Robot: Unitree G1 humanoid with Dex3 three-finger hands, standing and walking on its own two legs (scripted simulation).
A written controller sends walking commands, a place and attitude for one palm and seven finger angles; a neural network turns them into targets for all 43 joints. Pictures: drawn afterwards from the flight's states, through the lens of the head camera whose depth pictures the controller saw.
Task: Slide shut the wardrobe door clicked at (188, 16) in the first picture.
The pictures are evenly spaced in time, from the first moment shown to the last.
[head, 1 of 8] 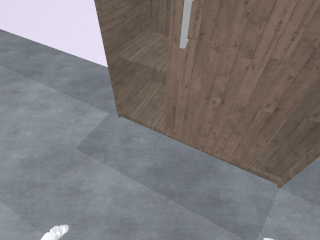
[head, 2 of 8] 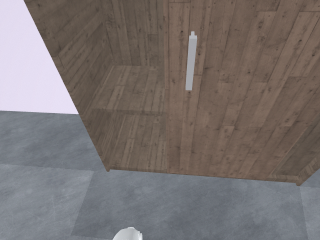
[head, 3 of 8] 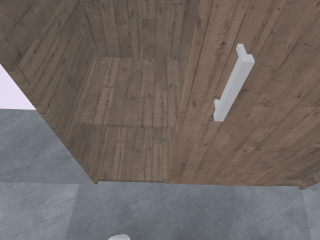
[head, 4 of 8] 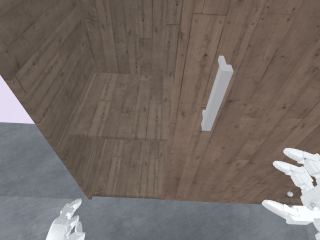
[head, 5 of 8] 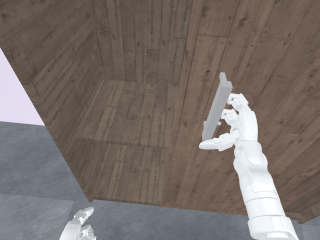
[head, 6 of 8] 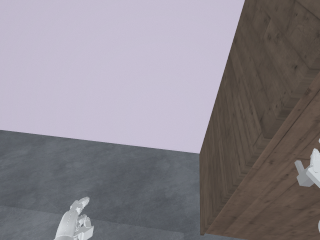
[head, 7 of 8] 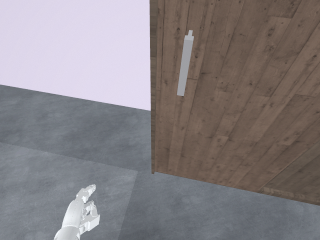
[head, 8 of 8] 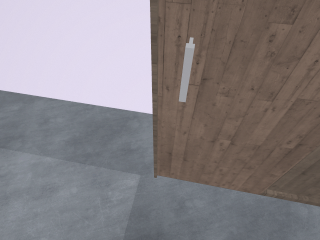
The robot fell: no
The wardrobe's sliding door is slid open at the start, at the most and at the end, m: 0.41 0.41 0.00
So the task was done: yes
